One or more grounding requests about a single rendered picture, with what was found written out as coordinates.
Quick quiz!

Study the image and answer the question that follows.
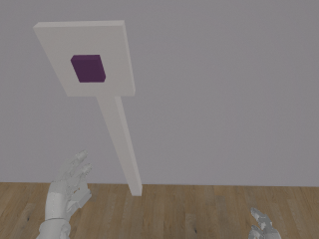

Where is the robot left forearm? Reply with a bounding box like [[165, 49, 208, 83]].
[[36, 218, 71, 239]]

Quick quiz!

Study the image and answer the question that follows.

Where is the button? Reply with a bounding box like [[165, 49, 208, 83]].
[[70, 55, 106, 83]]

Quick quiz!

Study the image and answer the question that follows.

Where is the right robot hand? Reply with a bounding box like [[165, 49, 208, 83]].
[[248, 207, 281, 239]]

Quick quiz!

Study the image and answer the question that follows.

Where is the panel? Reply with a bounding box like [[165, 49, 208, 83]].
[[33, 20, 143, 196]]

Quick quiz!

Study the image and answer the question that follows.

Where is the left robot hand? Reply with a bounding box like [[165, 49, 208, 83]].
[[45, 149, 93, 222]]

